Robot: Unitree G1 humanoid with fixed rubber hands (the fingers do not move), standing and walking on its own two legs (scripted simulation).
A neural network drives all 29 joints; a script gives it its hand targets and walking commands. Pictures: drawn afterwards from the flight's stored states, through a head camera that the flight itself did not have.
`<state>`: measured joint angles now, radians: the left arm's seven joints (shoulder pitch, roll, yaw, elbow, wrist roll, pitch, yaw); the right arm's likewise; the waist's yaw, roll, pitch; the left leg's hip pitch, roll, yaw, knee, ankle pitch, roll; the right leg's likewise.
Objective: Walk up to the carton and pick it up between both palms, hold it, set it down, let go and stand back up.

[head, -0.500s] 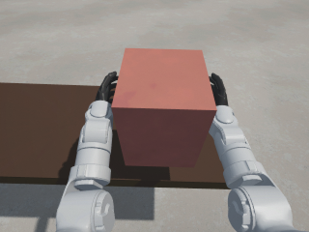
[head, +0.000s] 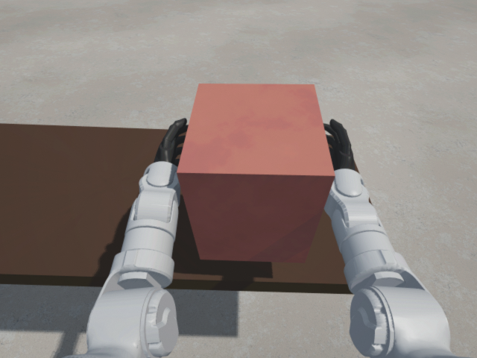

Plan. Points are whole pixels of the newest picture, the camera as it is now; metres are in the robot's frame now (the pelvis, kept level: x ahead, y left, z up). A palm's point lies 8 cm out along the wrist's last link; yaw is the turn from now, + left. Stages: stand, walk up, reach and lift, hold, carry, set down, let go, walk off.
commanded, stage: set down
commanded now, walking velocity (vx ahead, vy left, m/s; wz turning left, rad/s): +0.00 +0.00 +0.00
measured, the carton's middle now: (253, 176) +0.42 -0.01 +0.10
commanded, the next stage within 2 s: none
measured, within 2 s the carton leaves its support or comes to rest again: neither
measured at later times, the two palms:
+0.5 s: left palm (169, 172) +0.42 +0.14 +0.12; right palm (335, 174) +0.40 -0.15 +0.13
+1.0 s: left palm (170, 178) +0.43 +0.14 +0.09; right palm (328, 177) +0.42 -0.15 +0.11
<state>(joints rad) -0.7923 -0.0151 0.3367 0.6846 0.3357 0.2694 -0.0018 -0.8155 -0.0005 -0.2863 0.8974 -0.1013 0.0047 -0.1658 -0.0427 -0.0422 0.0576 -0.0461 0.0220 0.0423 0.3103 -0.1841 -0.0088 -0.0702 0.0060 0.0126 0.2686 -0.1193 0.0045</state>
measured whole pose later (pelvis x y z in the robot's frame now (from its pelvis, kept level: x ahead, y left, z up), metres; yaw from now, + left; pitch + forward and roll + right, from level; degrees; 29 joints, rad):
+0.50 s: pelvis +0.01 +0.00 +0.00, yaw +0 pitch -4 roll +0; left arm -0.81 -0.02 0.41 0.83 0.34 0.18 -0.01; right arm -0.81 0.06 -0.45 0.92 -0.25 -0.02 -0.14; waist -0.04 -0.04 0.06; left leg -0.05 0.02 0.04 0.30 -0.19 -0.01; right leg -0.07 0.01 0.01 0.25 -0.12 0.00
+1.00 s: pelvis +0.02 +0.00 +0.00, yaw +0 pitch -2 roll -1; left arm -0.79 -0.02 0.44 0.89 0.34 0.12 -0.02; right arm -0.79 0.10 -0.52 0.92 -0.34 -0.05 -0.12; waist -0.04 -0.04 0.06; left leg -0.05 0.02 0.04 0.30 -0.20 -0.01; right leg -0.08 0.00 0.01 0.25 -0.14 0.01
